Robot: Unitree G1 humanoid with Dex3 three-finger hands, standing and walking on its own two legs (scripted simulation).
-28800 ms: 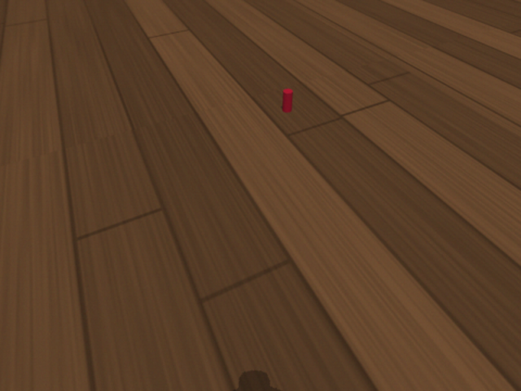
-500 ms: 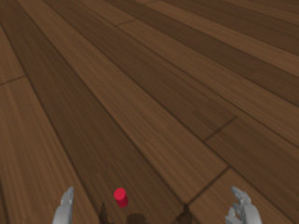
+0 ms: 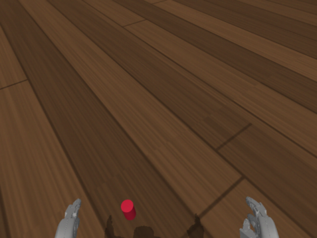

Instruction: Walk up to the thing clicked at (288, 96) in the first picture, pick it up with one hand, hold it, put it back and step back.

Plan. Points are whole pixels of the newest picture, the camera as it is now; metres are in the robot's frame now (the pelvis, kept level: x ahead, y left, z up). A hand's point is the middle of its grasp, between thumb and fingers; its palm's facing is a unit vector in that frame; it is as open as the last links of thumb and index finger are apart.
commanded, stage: stand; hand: left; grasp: from the side
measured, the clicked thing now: (128, 210) +0.41 +0.19 -0.65
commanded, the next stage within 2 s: none
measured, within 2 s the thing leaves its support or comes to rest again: neither
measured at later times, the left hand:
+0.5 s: hand out of the picture +0.10 +0.24 -0.11, palm faces -0.01 -0.94 -0.35, open 7.6 cm
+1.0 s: hand out of the picture +0.03 +0.26 -0.10, palm faces +0.01 -0.94 -0.35, open 7.4 cm
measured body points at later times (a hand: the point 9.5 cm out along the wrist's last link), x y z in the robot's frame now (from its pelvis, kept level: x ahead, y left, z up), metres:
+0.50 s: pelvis +0.00 +0.00 +0.03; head +0.01 +0.01 +0.48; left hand +0.10 +0.29 -0.09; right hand +0.09 -0.29 -0.09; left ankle +0.01 +0.13 -0.69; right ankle +0.01 -0.13 -0.69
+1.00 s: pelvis -0.01 +0.01 +0.06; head -0.02 +0.00 +0.51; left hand +0.03 +0.31 -0.08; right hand +0.07 -0.27 -0.08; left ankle +0.01 +0.13 -0.69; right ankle +0.01 -0.13 -0.69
